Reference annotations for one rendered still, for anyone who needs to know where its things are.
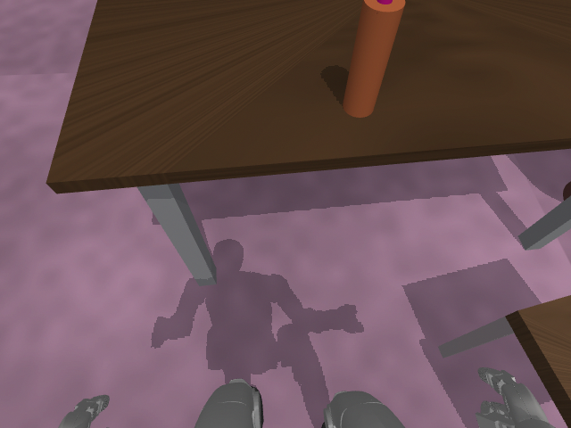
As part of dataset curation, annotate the table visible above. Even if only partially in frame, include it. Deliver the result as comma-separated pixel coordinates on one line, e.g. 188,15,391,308
46,0,571,286

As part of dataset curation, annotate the right robot hand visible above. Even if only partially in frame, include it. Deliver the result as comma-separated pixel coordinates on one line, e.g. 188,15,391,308
476,367,549,428

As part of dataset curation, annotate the left robot hand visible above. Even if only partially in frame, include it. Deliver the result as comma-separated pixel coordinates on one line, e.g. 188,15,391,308
58,395,110,428

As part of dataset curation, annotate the bottle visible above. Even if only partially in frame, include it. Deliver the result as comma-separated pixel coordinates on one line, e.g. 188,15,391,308
343,0,405,118

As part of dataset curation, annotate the chair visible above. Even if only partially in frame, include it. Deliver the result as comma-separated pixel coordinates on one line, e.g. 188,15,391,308
438,295,571,428

